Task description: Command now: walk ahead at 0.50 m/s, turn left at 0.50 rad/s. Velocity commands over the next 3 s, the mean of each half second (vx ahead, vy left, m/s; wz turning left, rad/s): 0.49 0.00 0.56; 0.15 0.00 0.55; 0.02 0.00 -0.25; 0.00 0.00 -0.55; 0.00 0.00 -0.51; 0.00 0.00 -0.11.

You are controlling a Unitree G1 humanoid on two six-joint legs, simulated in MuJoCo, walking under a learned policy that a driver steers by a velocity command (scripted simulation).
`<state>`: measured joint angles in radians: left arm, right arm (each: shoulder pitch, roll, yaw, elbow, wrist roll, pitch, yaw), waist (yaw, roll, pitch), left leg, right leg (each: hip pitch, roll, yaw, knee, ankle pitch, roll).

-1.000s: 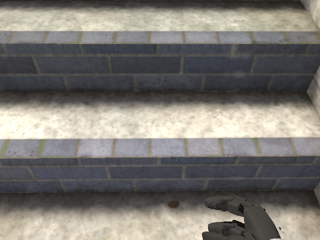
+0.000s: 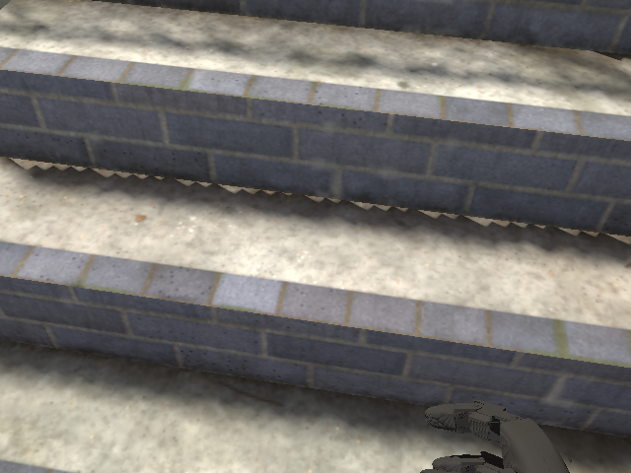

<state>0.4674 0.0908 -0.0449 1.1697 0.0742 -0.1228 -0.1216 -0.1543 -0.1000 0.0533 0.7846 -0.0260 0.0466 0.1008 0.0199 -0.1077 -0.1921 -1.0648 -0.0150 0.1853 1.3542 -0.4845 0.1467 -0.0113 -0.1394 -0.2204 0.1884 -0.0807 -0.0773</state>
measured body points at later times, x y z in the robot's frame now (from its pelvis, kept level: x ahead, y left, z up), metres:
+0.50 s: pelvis +0.25 -0.01 +0.20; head +0.24 -0.01 +0.65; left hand +0.45 +0.22 +0.14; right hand +0.26 -0.21 +0.04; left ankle +0.14 +0.08 -0.55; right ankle +0.36 -0.10 -0.40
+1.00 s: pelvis +0.38 +0.05 +0.33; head +0.38 +0.07 +0.78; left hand +0.35 +0.33 +0.21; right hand +0.67 -0.02 +0.24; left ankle +0.39 +0.18 -0.40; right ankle +0.37 -0.10 -0.39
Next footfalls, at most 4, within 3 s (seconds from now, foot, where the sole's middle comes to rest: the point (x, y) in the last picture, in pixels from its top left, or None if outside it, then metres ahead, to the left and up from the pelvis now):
0.46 right None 0.40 -0.09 -0.43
0.98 left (200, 471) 0.42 0.20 -0.43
1.30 right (380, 471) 0.43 -0.07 -0.43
1.66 left None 0.39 0.15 -0.43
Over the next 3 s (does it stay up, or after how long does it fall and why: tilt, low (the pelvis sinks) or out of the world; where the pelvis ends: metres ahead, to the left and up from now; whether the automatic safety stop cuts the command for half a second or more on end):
stays up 0.41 0.06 0.34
